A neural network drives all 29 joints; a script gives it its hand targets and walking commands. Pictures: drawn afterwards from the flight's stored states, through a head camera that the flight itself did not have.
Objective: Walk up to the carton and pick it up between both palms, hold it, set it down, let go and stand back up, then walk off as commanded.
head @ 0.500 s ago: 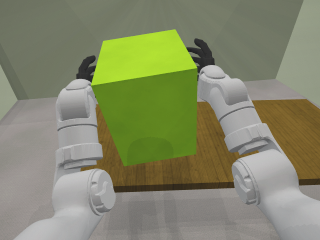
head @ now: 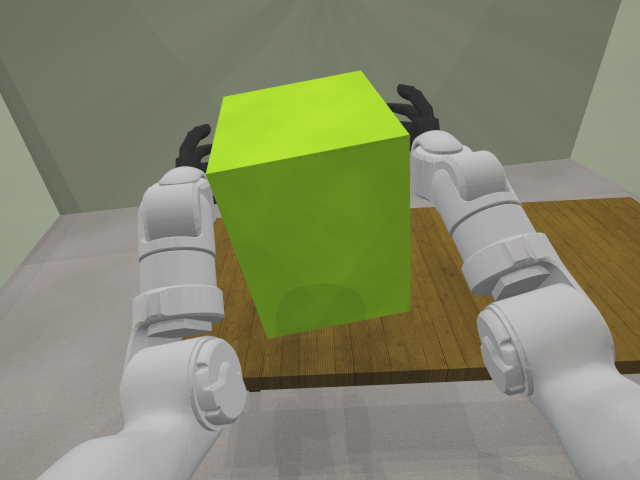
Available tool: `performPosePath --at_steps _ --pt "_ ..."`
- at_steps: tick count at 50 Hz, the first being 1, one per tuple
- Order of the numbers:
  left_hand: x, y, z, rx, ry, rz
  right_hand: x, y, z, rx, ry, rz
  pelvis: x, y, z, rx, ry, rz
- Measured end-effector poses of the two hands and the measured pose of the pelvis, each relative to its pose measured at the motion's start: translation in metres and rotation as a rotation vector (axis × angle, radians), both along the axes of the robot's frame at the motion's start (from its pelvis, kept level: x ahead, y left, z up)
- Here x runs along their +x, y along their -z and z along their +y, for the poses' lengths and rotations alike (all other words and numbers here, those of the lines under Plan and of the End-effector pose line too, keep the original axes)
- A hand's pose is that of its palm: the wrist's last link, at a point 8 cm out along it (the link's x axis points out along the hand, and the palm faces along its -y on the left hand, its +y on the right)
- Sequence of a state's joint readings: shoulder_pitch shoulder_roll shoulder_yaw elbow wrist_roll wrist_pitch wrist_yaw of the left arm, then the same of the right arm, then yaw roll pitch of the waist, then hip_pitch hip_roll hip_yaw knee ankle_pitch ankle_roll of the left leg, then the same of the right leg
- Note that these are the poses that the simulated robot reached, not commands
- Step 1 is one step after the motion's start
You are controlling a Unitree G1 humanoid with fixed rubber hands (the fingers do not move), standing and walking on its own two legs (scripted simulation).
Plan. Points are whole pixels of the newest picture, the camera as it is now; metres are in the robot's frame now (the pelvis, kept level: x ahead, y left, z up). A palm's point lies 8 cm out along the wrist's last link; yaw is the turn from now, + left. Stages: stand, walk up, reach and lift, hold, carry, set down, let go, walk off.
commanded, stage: hold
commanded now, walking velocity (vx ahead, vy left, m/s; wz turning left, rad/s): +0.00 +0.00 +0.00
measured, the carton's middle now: (315, 201) +0.37 +0.00 +0.24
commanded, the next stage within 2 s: none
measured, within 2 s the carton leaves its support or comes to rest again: neither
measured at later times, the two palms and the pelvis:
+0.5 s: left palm (196, 174) +0.36 +0.13 +0.30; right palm (433, 156) +0.36 -0.14 +0.30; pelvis +0.01 +0.02 +0.00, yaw +1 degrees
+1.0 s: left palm (208, 174) +0.37 +0.12 +0.29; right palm (440, 136) +0.37 -0.15 +0.32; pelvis -0.01 -0.01 +0.00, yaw +2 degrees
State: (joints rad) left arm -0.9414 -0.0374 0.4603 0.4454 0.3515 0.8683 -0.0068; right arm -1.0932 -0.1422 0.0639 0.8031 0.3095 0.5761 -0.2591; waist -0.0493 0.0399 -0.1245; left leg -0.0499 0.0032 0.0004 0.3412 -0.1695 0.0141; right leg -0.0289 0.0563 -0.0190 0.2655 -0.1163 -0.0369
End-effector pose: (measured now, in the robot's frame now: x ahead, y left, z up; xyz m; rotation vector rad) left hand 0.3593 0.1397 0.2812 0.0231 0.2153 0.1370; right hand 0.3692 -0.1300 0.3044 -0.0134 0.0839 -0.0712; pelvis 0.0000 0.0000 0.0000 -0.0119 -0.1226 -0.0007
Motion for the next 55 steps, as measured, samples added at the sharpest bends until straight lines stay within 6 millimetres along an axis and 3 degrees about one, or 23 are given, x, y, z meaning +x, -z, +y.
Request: performPosePath --at_steps 9,14,22,26,30,35,39,43,51,55 --pt "0.003 0.012 0.028 -0.082 -0.010 -0.041 0.007 -0.019 0.032 -0.033 -0.016 -0.030 -0.002 0.001 -0.022 -0.003 -0.065 0.023" --pt "0.010 0.008 0.018 -0.016 0.029 -0.036 0.007 -0.013 0.020 0.029 0.014 -0.024 0.000 0.001 -0.018 -0.006 -0.073 0.019" --pt "0.004 -0.003 -0.007 0.108 0.057 -0.034 -0.006 0.009 -0.009 0.100 0.035 -0.024 0.008 0.001 0.010 -0.009 -0.025 -0.015" --pt "-0.003 -0.018 -0.006 0.102 0.034 -0.066 -0.011 0.005 -0.007 0.105 0.026 -0.057 0.007 0.001 0.019 -0.007 -0.011 -0.023" --pt "-0.009 -0.026 0.009 0.039 0.004 -0.077 -0.011 -0.008 0.007 0.063 0.008 -0.064 0.003 0.001 0.017 -0.003 -0.003 -0.026" --pt "-0.012 -0.008 0.031 -0.052 -0.008 -0.039 -0.010 -0.022 0.032 -0.039 -0.010 -0.026 -0.006 0.001 0.002 0.001 -0.018 -0.025" --pt "-0.010 0.014 0.036 -0.078 0.007 -0.009 -0.005 -0.025 0.042 -0.061 -0.009 0.008 -0.012 0.001 -0.011 -0.001 -0.046 -0.005" --pt "-0.002 0.021 0.024 -0.026 0.033 -0.011 -0.001 -0.023 0.031 -0.019 0.007 0.009 -0.013 0.002 -0.018 -0.005 -0.066 0.035" --pt "0.007 -0.014 -0.023 0.094 0.037 -0.029 0.000 -0.007 -0.024 0.121 0.036 -0.010 -0.004 0.001 -0.008 -0.001 -0.027 0.037" --pt "0.009 -0.025 -0.032 0.130 0.020 -0.017 0.005 0.005 -0.033 0.108 0.021 -0.004 0.005 0.000 -0.002 0.003 -0.004 0.026"
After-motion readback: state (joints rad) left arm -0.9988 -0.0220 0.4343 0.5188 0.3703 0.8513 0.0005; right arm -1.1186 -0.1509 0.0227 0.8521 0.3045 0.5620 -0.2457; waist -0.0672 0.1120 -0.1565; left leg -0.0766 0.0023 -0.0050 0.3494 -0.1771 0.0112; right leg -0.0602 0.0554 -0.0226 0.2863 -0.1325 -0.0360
